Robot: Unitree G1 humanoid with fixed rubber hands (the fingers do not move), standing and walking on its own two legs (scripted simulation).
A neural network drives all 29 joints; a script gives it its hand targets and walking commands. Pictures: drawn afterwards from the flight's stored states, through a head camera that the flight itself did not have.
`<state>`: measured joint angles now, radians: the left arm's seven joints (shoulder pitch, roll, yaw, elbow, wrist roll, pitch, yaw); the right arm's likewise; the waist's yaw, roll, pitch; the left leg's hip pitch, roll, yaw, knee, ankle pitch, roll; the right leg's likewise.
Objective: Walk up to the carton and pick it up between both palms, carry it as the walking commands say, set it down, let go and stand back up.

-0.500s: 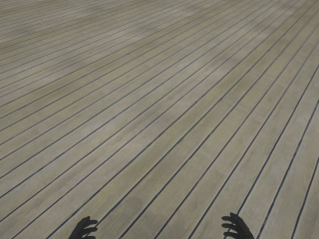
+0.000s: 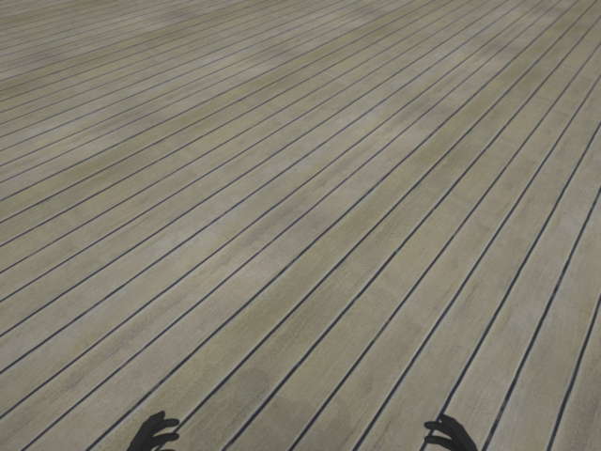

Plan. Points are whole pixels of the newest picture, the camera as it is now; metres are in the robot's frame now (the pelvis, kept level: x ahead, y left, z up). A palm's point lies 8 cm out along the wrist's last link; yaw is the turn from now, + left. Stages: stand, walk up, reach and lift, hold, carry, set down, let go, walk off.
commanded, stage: stand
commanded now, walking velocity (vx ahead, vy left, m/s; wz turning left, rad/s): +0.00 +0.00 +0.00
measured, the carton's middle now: out of the picture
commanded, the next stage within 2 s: walk up in 1.92 s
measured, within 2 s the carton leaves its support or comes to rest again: neither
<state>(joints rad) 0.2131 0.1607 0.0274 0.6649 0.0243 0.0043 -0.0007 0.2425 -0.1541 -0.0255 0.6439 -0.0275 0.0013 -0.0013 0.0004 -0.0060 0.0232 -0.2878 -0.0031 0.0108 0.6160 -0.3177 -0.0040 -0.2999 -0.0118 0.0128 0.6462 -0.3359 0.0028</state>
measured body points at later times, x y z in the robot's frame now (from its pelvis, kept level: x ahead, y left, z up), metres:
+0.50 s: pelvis -0.01 -0.01 +0.00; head +0.00 -0.01 +0.45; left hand +0.11 +0.22 -0.12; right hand +0.10 -0.23 -0.12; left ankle +0.01 +0.12 -0.73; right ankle +0.01 -0.12 -0.73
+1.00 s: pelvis +0.00 +0.01 +0.01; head +0.01 +0.01 +0.46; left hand +0.09 +0.24 -0.13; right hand +0.09 -0.23 -0.12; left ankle +0.01 +0.12 -0.73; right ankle +0.01 -0.12 -0.73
